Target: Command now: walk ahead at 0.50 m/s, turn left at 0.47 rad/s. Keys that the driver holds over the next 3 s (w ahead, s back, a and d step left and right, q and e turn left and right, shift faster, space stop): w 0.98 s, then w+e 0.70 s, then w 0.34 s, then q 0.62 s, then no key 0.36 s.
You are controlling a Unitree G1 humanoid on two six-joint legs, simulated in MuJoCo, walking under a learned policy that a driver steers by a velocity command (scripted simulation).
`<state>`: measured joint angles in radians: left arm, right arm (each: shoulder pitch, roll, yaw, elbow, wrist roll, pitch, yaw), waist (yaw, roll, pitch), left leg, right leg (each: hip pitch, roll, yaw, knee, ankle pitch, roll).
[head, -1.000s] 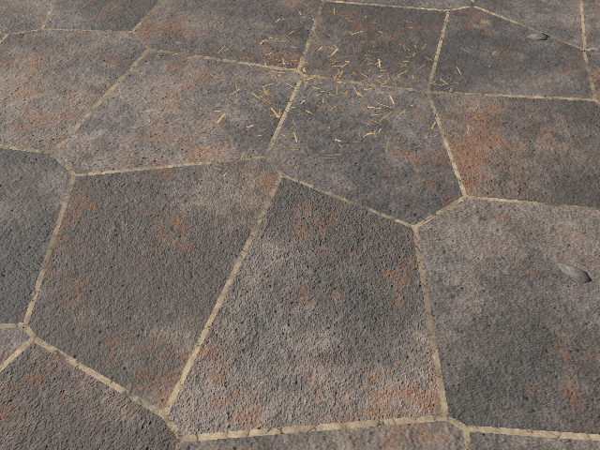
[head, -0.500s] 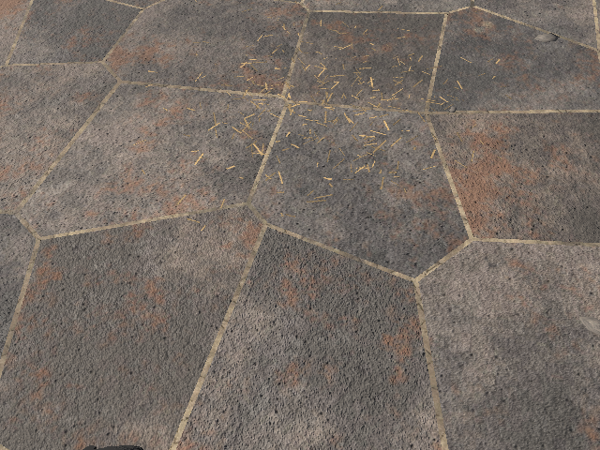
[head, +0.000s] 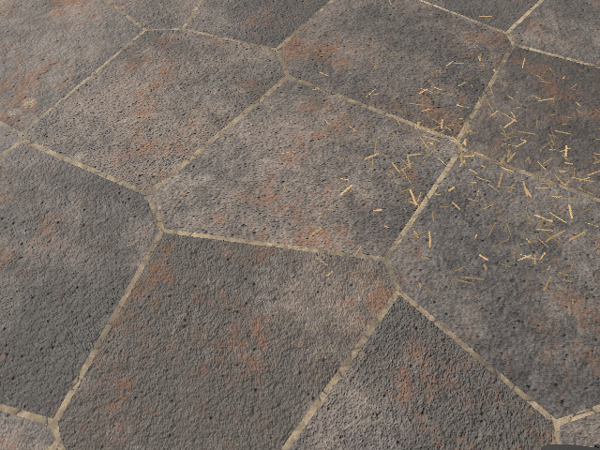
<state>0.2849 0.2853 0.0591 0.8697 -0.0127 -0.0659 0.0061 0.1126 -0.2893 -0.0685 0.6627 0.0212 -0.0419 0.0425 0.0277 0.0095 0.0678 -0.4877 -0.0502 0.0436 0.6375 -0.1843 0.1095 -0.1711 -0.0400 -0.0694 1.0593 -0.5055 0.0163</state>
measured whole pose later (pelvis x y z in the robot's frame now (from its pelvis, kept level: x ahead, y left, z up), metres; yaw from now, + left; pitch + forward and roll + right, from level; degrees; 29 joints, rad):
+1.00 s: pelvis +0.56 +0.01 +0.01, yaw +5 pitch +2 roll -1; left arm 0.39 0.31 0.05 0.92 -0.01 -0.04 0.00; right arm 0.04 -0.26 -0.03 0.68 0.01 -0.09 0.04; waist 0.08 0.01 0.02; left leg -0.48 0.02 0.02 0.51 -0.06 0.06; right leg 0.01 0.00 -0.02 0.44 -0.45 -0.01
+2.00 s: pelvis +1.11 -0.04 +0.02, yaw -20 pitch +2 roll -1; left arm 0.36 0.28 0.07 0.79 -0.01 -0.05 0.01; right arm 0.05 -0.27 -0.04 0.74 0.01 -0.10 0.03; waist 0.08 0.04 0.01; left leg -0.55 0.04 -0.02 0.51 0.03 0.00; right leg 0.00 0.09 0.11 0.33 -0.36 -0.06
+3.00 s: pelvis +1.31 -0.07 +0.02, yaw +2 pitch +0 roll +0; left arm 0.19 0.29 0.05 0.80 0.01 0.00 0.02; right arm 0.16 -0.25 -0.04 0.73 -0.02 0.05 0.00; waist 0.03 -0.03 0.03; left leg -0.23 -0.02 -0.03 0.50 -0.27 0.02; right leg -0.29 -0.05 0.00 0.55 -0.33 0.05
